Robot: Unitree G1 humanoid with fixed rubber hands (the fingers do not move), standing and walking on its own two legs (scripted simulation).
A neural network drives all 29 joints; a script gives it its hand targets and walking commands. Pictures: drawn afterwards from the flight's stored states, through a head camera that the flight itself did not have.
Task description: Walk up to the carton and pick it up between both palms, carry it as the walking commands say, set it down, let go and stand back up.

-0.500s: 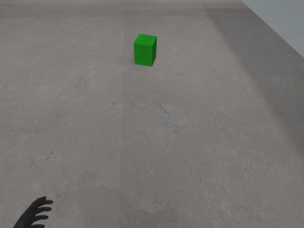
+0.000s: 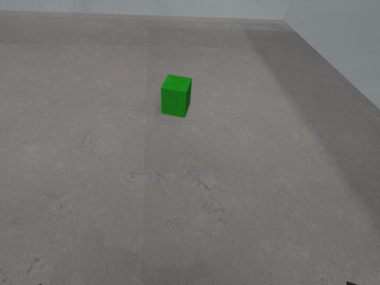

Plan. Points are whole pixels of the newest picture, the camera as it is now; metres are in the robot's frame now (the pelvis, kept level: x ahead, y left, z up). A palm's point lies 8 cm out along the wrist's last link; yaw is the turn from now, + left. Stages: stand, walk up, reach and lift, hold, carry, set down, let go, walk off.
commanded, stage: walk up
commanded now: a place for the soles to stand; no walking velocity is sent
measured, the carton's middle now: (176, 96) +1.67 +0.05 -0.65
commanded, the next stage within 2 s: none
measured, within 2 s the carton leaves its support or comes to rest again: neither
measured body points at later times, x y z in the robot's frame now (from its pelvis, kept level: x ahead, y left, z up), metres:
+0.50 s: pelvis +0.27 -0.06 +0.00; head +0.29 -0.07 +0.45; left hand +0.34 +0.28 -0.08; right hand +0.38 -0.39 -0.10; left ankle +0.39 +0.10 -0.70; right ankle +0.26 -0.16 -0.74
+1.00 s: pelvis +0.51 -0.07 +0.00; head +0.52 -0.06 +0.45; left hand +0.66 +0.27 -0.08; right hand +0.55 -0.44 -0.07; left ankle +0.48 +0.07 -0.74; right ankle +0.65 -0.22 -0.71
